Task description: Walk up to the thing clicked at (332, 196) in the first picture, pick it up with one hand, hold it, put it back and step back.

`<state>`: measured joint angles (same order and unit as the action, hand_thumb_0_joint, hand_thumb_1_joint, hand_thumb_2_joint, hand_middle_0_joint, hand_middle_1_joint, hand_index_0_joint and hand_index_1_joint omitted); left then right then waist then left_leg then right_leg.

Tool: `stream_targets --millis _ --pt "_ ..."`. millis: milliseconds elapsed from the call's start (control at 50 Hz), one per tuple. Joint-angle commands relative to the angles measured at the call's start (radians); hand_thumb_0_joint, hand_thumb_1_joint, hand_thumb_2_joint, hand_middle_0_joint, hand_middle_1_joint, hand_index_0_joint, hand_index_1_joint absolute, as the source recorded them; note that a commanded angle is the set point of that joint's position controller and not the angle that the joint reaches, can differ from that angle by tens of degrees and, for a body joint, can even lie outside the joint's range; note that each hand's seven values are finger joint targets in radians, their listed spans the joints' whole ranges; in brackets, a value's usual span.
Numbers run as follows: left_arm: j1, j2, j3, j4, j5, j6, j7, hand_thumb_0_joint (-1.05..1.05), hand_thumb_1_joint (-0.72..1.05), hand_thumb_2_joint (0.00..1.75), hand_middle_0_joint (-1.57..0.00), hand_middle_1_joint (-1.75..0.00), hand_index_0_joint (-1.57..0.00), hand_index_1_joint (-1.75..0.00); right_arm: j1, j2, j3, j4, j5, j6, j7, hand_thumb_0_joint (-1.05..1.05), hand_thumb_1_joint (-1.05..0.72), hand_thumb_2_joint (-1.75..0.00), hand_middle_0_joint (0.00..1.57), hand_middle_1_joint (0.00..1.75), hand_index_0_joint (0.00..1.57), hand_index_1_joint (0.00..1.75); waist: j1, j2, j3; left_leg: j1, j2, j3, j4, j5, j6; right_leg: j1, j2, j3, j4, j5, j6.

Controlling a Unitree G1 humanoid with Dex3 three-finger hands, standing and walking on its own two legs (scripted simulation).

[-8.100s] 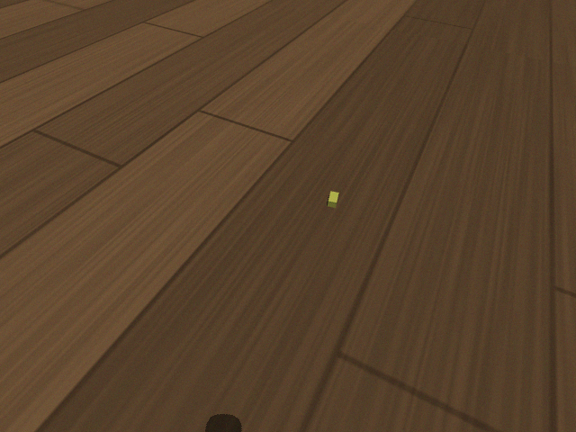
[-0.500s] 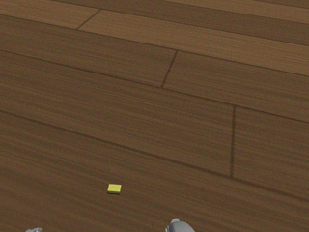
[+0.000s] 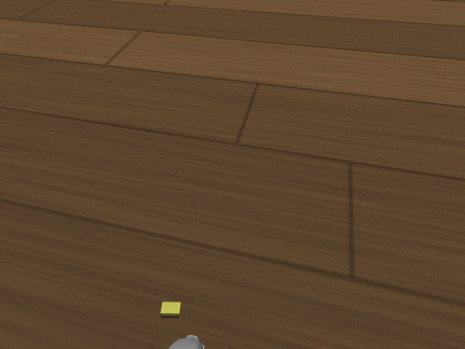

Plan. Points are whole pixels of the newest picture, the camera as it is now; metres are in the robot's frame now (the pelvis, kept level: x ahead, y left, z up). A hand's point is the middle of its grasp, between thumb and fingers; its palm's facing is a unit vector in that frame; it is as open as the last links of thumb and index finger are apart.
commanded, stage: walk up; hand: left
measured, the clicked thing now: (171, 309) +0.40 +0.28 -0.75
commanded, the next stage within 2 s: none
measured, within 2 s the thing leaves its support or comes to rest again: neither
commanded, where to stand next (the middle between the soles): +0.02 +0.04 m, yaw +2 degrees
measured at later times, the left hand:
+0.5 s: hand out of the picture -0.03 +0.28 -0.15, palm faces -0.02 -0.90 -0.43, open 7.4 cm
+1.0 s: hand out of the picture +0.06 +0.29 -0.15, palm faces +0.02 -0.92 -0.40, open 7.4 cm
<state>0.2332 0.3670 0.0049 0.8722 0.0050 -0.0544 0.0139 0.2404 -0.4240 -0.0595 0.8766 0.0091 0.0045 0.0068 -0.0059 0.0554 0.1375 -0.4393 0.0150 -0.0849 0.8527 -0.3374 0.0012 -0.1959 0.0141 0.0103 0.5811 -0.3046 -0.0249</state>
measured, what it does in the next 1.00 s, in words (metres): steps on the spot: left foot, then right foot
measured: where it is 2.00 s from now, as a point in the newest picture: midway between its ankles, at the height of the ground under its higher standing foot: outside the picture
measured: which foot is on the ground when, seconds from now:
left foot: up 0.00-0.08, down 0.10-0.40, up 0.42-0.68, down 0.70-1.00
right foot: down 0.00-0.12, up 0.14-0.34, down 0.36-0.72, up 0.74-1.00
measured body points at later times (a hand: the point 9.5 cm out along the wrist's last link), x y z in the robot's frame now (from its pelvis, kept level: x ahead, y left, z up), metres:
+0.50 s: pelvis -0.06 +0.01 -0.01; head -0.04 -0.02 +0.44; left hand -0.03 +0.32 -0.12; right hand +0.03 -0.30 -0.14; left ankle +0.03 +0.15 -0.70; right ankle -0.08 -0.09 -0.73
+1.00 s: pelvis -0.02 +0.01 -0.01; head +0.00 +0.01 +0.44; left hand +0.06 +0.34 -0.12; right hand +0.06 -0.31 -0.12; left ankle -0.02 +0.14 -0.73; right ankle +0.08 -0.12 -0.72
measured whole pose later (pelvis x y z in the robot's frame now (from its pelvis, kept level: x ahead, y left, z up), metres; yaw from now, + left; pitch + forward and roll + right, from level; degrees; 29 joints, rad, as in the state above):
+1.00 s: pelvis -0.02 +0.01 -0.01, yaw +2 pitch -5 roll +1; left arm 0.22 0.41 0.04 0.90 -0.01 -0.03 0.01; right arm 0.25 -0.40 -0.04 0.85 -0.01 -0.01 0.01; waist -0.02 -0.02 0.13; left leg -0.20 0.01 0.01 0.63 -0.34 0.00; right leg -0.41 -0.05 0.00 0.72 -0.25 -0.01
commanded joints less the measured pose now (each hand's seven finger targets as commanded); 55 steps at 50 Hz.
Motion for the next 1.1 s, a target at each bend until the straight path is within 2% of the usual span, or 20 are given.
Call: stream_targets --millis 0,60,100,120,140,200,320,340,380,440,580,660,680,700,720,840,920,1000,1040,1080 --pt "-0.066 0.283 0.087 -0.101 -0.015 0.034 0.027 0.0 0.9 0.9 -0.2 -0.3 -0.2 -0.3 0.049 -0.154 -0.04 -0.038 -0.007 0.014 -0.024 0.0 -0.9 -0.9 0.2 0.3 0.2 0.3 -0.01 -0.241 -0.101 0.13 -0.035 0.074 -0.083 0.023 0.015 -0.104 -0.224 0.123 0.011 0.74 -0.15" --pt "-0.089 0.27 0.085 -0.11 -0.029 0.055 0.039 0.0 0.9 0.9 -0.2 -0.3 -0.2 -0.3 0.055 -0.184 -0.058 -0.048 -0.029 0.012 -0.022 0.0 -0.9 -0.9 0.2 0.3 0.2 0.3 -0.034 -0.126 -0.15 0.224 0.009 0.032 -0.273 0.484 0.047 -0.128 -0.172 0.131 0.15 0.528 -0.084" --pt "-0.01 0.218 0.077 -0.101 -0.056 0.063 0.051 0.0 0.9 0.9 -0.2 -0.3 -0.2 -0.3 -0.018 -0.29 -0.085 -0.098 -0.03 0.012 -0.011 0.0 -0.9 -0.9 0.2 0.3 0.2 0.3 -0.004 0.139 -0.213 0.268 0.284 -0.268 -0.367 0.929 0.238 -0.18 0.051 0.025 0.461 -0.047 -0.004" --pt "-0.025 0.223 0.087 -0.081 -0.047 0.072 0.062 0.0 0.9 0.9 -0.2 -0.3 -0.2 -0.3 -0.012 -0.28 -0.085 -0.102 -0.024 0.011 -0.008 0.0 -0.9 -0.9 0.2 0.3 0.2 0.3 -0.036 0.2 -0.252 0.261 0.346 -0.368 -0.388 0.942 0.313 -0.185 0.08 0.07 0.627 -0.4 -0.004" --pt "-0.024 0.228 0.089 -0.071 -0.042 0.078 0.062 0.0 0.9 0.9 -0.2 -0.3 -0.2 -0.3 -0.029 -0.253 -0.085 -0.109 -0.022 0.015 -0.013 0.0 -0.9 -0.9 0.2 0.3 0.2 0.3 -0.021 0.142 -0.246 0.208 0.327 -0.329 -0.393 0.826 0.313 -0.181 0.064 0.113 0.703 -0.386 -0.005" --pt "0.019 0.224 0.095 -0.033 -0.033 0.075 0.044 0.0 0.9 0.9 -0.2 -0.3 -0.2 -0.3 -0.124 -0.198 -0.066 -0.146 -0.031 0.019 -0.024 0.0 -0.9 -0.9 0.2 0.3 0.2 0.3 0.018 0.118 -0.219 0.154 0.225 -0.168 -0.367 0.439 0.247 -0.203 0.03 0.083 0.679 -0.273 -0.007" --pt "0.136 0.194 0.11 0.043 0.016 0.043 0.002 0.0 0.9 0.9 -0.2 -0.3 -0.2 -0.3 -0.102 -0.224 -0.066 -0.122 -0.049 0.025 -0.006 0.0 -0.9 -0.9 0.2 0.3 0.2 0.3 0.028 0.091 -0.223 0.065 0.191 -0.202 -0.433 -0.252 0.171 0.055 0.021 -0.058 -0.037 -0.192 -0.017" --pt "0.152 0.204 0.116 0.057 0.028 0.031 0.006 0.0 0.9 0.9 -0.2 -0.3 -0.2 -0.3 -0.082 -0.182 -0.052 -0.104 -0.041 0.031 -0.009 0.0 -0.9 -0.9 0.2 0.3 0.2 0.3 0.036 0.022 -0.194 -0.044 0.145 -0.161 -0.329 -0.255 0.116 0.136 -0.004 0.036 -0.151 -0.162 -0.03" --pt "0.016 0.374 0.153 -0.017 0.053 0.027 0.012 0.0 0.9 0.9 -0.2 -0.3 -0.2 -0.3 -0.184 -0.158 -0.043 -0.121 -0.037 0.021 -0.017 0.0 -0.9 -0.9 0.2 0.3 0.2 0.3 0.088 -0.253 0.004 -0.166 -0.052 -0.061 0.023 -0.2 0.0 -0.241 -0.411 0.648 -0.406 -0.702 -0.216" --pt "-0.118 0.261 0.121 -0.031 0.032 -0.011 0.012 0.0 0.9 0.9 -0.2 -0.3 -0.2 -0.3 -0.076 -0.148 -0.044 -0.033 -0.012 -0.002 -0.002 0.0 -0.9 -0.9 0.2 0.3 0.2 0.3 -0.017 -0.087 0.022 -0.081 -0.06 -0.101 0.04 -0.026 -0.005 -0.134 -0.25 0.32 -0.31 -0.204 -0.116" --pt "0.114 0.297 0.139 -0.018 0.03 -0.005 -0.026 0.0 0.9 0.9 -0.2 -0.3 -0.2 -0.3 -0.134 -0.168 -0.039 -0.055 -0.033 -0.054 0.024 0.0 -0.9 -0.9 0.2 0.3 0.2 0.3 0.098 -0.233 0.008 -0.105 -0.027 0.086 -0.165 -0.104 0.009 0.137 -0.272 0.264 -0.282 -0.089 -0.171" --pt "0.044 0.28 0.117 -0.069 0.012 0.011 -0.044 0.0 0.9 0.9 -0.2 -0.3 -0.2 -0.3 0.067 -0.15 -0.056 -0.01 -0.025 -0.087 0.022 0.0 -0.9 -0.9 0.2 0.3 0.2 0.3 -0.024 -0.161 -0.097 0.285 -0.05 0.142 -0.479 0.048 0.041 0.003 -0.207 0.102 -0.079 0.091 -0.135" --pt "0.056 0.223 0.094 -0.087 0.011 0.011 -0.044 0.0 0.9 0.9 -0.2 -0.3 -0.2 -0.3 0.163 -0.197 -0.082 0.01 -0.033 -0.094 0.009 0.0 -0.9 -0.9 0.2 0.3 0.2 0.3 -0.071 -0.021 -0.177 0.554 -0.005 0.02 -0.496 0.01 0.069 -0.183 -0.149 0.037 0.143 0.139 -0.081" --pt "0.041 0.139 0.073 -0.116 0.0 0.01 -0.047 0.0 0.9 0.9 -0.2 -0.3 -0.2 -0.3 0.234 -0.283 -0.105 0.0 -0.052 -0.101 -0.002 0.0 -0.9 -0.9 0.2 0.3 0.2 0.3 -0.102 0.184 -0.193 0.703 0.265 -0.443 -0.598 -0.16 0.165 -0.486 0.004 -0.046 0.405 -0.127 -0.018" --pt "0.02 0.236 0.099 -0.104 0.012 0.017 -0.031 0.0 0.9 0.9 -0.2 -0.3 -0.2 -0.3 0.22 -0.332 -0.112 -0.023 -0.03 -0.1 0.0 0.0 -0.9 -0.9 0.2 0.3 0.2 0.3 -0.101 0.078 -0.142 0.593 0.412 -0.606 -0.608 -0.167 0.295 -0.538 -0.032 0.052 0.481 -0.283 -0.021" --pt "0.103 0.221 0.089 -0.024 -0.003 0.011 -0.033 0.0 0.9 0.9 -0.2 -0.3 -0.2 -0.3 0.038 -0.212 -0.05 -0.077 -0.02 -0.094 -0.01 0.0 -0.9 -0.9 0.2 0.3 0.2 0.3 0.007 0.092 -0.023 0.211 0.209 -0.063 -0.511 0.441 0.216 -0.255 -0.078 0.032 0.335 -0.101 0.013" --pt "0.074 0.2 0.084 -0.005 -0.027 0.011 0.005 0.0 0.9 0.9 -0.2 -0.3 -0.2 -0.3 -0.034 -0.183 -0.03 -0.092 -0.015 -0.036 -0.012 0.0 -0.9 -0.9 0.2 0.3 0.2 0.3 0.009 0.174 -0.068 0.149 0.154 0.03 -0.337 0.809 0.184 -0.1 -0.043 -0.063 0.172 0.077 0.025" --pt "0.105 0.296 0.114 0.017 -0.009 0.016 0.032 0.0 0.9 0.9 -0.2 -0.3 -0.2 -0.3 -0.087 -0.154 -0.033 -0.119 0.006 0.032 -0.008 0.0 -0.9 -0.9 0.2 0.3 0.2 0.3 0.055 -0.014 -0.11 -0.014 0.052 0.049 -0.088 0.271 0.069 0.065 -0.102 0.017 -0.025 0.404 -0.009" --pt "0.067 0.406 0.132 -0.032 -0.007 0.012 0.039 0.0 0.9 0.9 -0.2 -0.3 -0.2 -0.3 -0.007 -0.143 -0.039 -0.113 0.007 0.063 -0.024 0.0 -0.9 -0.9 0.2 0.3 0.2 0.3 0.044 -0.278 -0.195 -0.017 -0.09 -0.025 0.372 -0.333 0.017 -0.044 -0.503 0.522 -0.213 0.671 -0.258" --pt "-0.02 0.356 0.128 -0.061 -0.001 0.017 0.053 0.0 0.9 0.9 -0.2 -0.3 -0.2 -0.3 0.008 -0.195 -0.067 -0.092 0.0 0.078 -0.024 0.0 -0.9 -0.9 0.2 0.3 0.2 0.3 0.014 -0.163 -0.178 -0.006 -0.056 -0.126 0.556 -0.248 0.012 -0.131 -0.435 0.426 -0.175 0.441 -0.265"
